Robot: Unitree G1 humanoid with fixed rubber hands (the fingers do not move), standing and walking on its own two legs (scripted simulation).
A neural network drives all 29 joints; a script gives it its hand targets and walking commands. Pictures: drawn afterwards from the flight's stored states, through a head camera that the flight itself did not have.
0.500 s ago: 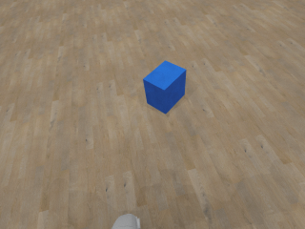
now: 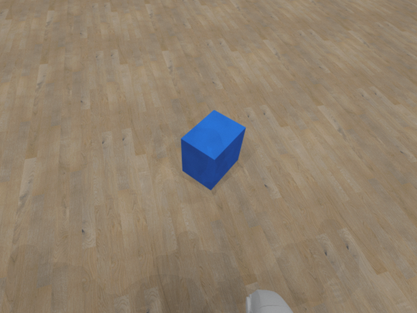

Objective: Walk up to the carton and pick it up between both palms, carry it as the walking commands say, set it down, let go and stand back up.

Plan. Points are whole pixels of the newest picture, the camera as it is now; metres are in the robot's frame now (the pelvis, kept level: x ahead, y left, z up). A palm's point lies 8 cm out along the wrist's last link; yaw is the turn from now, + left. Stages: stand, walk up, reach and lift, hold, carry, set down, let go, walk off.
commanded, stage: walk up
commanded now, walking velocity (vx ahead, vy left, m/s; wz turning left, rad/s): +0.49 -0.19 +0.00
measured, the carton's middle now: (212, 150) +0.98 -0.07 -0.64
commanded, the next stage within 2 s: none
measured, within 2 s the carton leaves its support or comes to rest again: neither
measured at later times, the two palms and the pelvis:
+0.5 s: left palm (133, 279) +0.20 +0.17 -0.12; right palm (338, 229) +0.31 -0.33 -0.14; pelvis +0.23 -0.08 +0.00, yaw +1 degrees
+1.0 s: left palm (128, 189) +0.44 +0.22 -0.16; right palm (316, 189) +0.41 -0.29 -0.11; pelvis +0.42 -0.03 +0.00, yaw +0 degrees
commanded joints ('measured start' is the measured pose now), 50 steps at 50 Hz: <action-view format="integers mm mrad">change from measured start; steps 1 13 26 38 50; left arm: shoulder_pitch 32 73 180 287 63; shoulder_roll -5 99 67 12 -2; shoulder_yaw -5 12 -10 -25 -10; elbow -38 -18 31 52 19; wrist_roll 8 -4 -5 -35 4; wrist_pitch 20 -43 -91 -41 54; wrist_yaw -21 -8 35 48 4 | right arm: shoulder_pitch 71 138 -127 104 42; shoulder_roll -104 -105 -27 -241 -118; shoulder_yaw -20 -20 -6 -55 -21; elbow -16 0 -102 -22 -4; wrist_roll -8 2 -13 -21 -14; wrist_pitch -15 8 75 6 10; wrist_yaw -2 6 45 -2 -16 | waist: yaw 9 72 45 -67 11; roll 222 -3 -114 302 239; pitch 16 -85 28 -160 -30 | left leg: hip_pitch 51 -125 -434 343 16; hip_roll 214 106 34 289 218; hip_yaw -157 -3 -108 -396 -158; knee -222 207 528 -49 -204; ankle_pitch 225 -12 80 285 250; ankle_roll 85 54 -49 40 83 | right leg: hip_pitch -61 530 414 65 34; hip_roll -20 -21 -217 38 -8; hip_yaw -4 -53 99 -89 -1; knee -110 -666 -941 -217 -170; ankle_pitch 92 32 242 -185 -14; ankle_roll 17 -55 -126 -20 35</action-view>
